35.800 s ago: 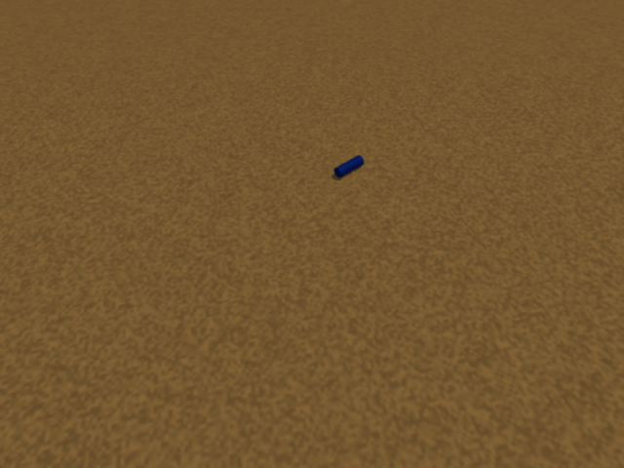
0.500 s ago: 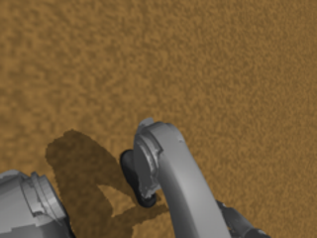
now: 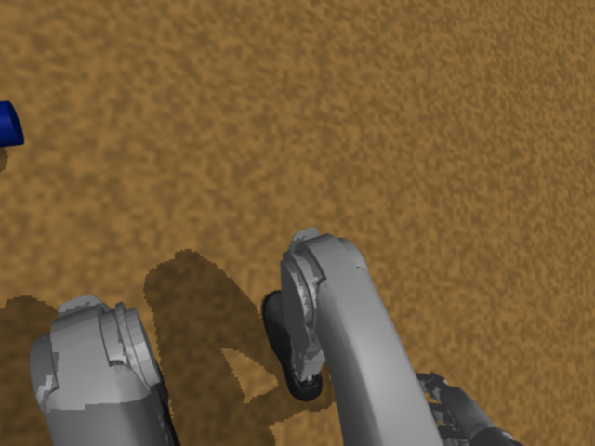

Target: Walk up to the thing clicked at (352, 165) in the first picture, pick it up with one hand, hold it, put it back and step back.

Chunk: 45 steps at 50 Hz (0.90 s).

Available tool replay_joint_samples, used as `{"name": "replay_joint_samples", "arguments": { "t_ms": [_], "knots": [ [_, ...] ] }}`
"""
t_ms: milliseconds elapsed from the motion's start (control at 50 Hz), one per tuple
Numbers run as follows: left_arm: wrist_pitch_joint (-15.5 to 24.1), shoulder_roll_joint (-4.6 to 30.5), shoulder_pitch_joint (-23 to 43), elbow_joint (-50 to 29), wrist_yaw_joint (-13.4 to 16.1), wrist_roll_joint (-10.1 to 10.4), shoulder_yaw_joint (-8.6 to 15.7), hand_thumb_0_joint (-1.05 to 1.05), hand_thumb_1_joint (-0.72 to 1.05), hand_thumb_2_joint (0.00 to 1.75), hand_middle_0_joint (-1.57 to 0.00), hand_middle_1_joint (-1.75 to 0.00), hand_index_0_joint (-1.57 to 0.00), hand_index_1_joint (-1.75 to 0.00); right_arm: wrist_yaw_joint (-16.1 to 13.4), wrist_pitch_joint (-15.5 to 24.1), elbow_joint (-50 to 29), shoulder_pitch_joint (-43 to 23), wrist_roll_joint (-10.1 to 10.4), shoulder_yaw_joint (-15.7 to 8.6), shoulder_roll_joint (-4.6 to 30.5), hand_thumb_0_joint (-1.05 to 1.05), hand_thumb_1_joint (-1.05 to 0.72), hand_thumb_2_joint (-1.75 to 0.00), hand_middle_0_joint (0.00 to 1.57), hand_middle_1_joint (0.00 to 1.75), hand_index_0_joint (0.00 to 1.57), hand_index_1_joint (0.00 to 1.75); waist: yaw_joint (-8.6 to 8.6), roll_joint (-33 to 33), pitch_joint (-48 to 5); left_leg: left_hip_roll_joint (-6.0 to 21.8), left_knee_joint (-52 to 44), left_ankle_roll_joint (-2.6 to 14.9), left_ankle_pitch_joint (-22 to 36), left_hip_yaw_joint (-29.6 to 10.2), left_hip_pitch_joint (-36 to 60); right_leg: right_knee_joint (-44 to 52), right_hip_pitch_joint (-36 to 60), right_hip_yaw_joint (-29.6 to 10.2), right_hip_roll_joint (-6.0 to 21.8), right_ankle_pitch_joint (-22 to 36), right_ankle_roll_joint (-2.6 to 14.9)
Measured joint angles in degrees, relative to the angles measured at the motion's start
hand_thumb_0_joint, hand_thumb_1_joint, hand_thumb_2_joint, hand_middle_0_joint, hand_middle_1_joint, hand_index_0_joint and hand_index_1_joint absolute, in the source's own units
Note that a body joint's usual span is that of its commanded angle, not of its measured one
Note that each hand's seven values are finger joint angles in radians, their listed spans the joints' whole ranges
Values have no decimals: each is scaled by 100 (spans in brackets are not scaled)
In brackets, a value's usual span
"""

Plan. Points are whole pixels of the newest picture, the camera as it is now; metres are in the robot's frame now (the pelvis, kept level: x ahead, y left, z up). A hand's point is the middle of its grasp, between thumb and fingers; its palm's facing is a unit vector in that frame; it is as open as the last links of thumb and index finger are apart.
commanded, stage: lift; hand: left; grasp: from above
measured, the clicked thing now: out of the picture +0.53 +0.31 -0.20
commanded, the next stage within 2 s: hold in 1.76 s
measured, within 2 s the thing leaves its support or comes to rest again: neither
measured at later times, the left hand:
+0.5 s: hand out of the picture +0.46 +0.31 -0.08, palm faces -0.51 -0.12 -0.85, open 8.1 cm
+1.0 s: hand out of the picture +0.37 +0.29 +0.13, palm faces -0.45 -0.12 -0.88, open 8.2 cm
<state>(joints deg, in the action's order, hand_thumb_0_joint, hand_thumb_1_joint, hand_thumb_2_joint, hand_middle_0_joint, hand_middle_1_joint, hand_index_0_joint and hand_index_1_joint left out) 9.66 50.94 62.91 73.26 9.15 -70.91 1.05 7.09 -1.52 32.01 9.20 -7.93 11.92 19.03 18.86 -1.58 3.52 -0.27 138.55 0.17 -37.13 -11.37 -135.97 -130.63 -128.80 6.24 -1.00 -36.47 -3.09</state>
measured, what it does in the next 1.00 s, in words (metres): rises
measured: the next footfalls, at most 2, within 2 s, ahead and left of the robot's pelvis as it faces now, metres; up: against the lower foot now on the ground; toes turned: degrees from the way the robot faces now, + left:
none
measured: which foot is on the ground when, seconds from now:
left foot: down 0.00-1.00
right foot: down 0.00-1.00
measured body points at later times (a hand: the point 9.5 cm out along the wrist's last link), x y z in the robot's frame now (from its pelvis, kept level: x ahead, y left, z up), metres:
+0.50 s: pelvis +0.00 +0.00 +0.05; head +0.23 +0.08 +0.42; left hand +0.49 +0.31 -0.03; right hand +0.07 -0.28 -0.05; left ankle +0.08 +0.13 -0.30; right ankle +0.12 -0.13 -0.30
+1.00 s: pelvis +0.00 +0.00 +0.21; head +0.14 +0.04 +0.63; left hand +0.39 +0.30 +0.18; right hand +0.14 -0.24 +0.08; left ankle +0.07 +0.13 -0.30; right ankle +0.12 -0.13 -0.30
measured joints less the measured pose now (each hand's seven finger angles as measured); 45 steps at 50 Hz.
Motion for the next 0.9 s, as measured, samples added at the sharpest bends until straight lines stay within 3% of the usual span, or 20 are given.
{"name": "replay_joint_samples", "arguments": {
  "t_ms": [80, 180, 320, 460, 560, 660, 900],
  "knots": [
    [-45, -10, 47, 3, -15, -14, 27, -1, 32, 10, -92, -29, -93, -22, -52, -62, 28, 60, 16, -28, -46, 0, -92, -90, 21, 30, 21, 29, 4, 59, -64, 5, -46, 8, 30, 44, -18, 18, -36, -37, 5, 22, -6],
    [-181, -106, -21, -193, -203, 137, 32, -1, 32, 10, -91, -29, -92, -23, -105, -162, 63, 172, 85, -126, -115, 0, -92, -91, 21, 30, 21, 29, -55, 161, -166, 19, -177, 26, 35, 127, 32, 105, -16, -103, 17, 16, -24],
    [-327, -364, -411, -704, -756, 526, 46, 0, 33, 11, -89, -34, -90, -27, -173, -377, 75, 291, 214, -294, -149, 0, -92, -91, 21, 30, 21, 30, -232, 308, -346, 34, -506, 44, 35, 239, 281, 371, 192, -179, 52, 0, -24],
    [-4, -592, -1096, -1556, -1284, 798, 68, 0, 33, 12, -87, -36, -88, -29, -304, -541, 45, 346, 332, -565, -112, 0, -92, -91, 21, 30, 21, 30, -472, 359, -624, 26, -895, 49, 72, 352, 627, 682, 495, -252, 104, 6, 1],
    [124, -807, -1556, -2105, -1245, 1001, -7, 0, 33, 13, -87, -37, -88, -30, -430, -595, 88, 260, 449, -807, -130, 0, -92, -91, 21, 30, 21, 30, -667, 335, -877, 25, -1247, 70, 118, 489, 978, 950, 792, -356, 145, 26, 2],
    [-6, -1040, -1930, -2338, -1049, 1049, -173, 0, 33, 14, -86, -38, -87, -31, -519, -586, 124, 80, 591, -965, -189, 0, -92, -91, 21, 30, 21, 29, -848, 384, -1120, 46, -1711, 100, 162, 612, 1449, 1361, 1207, -445, 164, 76, -12],
    [-428, -1643, -2852, -2869, -1064, 1332, -514, 0, 32, 19, -83, -42, -84, -36, -771, -436, 322, -25, 829, -1049, -461, 0, -91, -90, 21, 30, 21, 30, -1158, 497, -1361, 118, -3127, 73, 262, 762, 3230, 2700, 2858, -517, 169, 231, -2]
  ]
}}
